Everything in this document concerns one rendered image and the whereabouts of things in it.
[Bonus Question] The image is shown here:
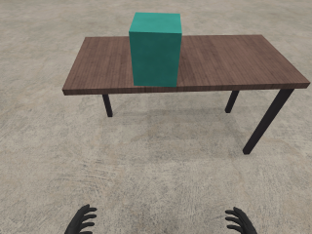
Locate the carton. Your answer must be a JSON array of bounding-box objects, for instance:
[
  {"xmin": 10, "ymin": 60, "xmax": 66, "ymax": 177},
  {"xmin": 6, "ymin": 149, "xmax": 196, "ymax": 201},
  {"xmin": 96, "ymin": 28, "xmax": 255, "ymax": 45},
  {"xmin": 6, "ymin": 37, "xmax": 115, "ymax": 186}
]
[{"xmin": 129, "ymin": 12, "xmax": 182, "ymax": 88}]

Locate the left robot hand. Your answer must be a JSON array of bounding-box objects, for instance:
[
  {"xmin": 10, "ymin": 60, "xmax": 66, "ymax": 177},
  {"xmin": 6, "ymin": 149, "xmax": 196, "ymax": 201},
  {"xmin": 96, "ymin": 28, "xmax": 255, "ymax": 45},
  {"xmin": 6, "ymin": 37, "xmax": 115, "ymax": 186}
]
[{"xmin": 64, "ymin": 204, "xmax": 97, "ymax": 234}]

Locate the table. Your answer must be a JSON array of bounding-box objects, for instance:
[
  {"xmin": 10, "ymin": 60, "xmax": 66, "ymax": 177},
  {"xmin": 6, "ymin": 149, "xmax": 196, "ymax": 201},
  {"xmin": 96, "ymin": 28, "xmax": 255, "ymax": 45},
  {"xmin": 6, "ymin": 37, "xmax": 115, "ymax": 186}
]
[{"xmin": 61, "ymin": 34, "xmax": 310, "ymax": 155}]

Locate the right robot hand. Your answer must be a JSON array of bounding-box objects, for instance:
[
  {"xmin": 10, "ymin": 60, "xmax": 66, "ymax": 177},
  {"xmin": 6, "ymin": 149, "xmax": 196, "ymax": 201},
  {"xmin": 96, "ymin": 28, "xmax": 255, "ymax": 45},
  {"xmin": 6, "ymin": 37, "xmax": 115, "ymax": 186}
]
[{"xmin": 225, "ymin": 207, "xmax": 257, "ymax": 234}]

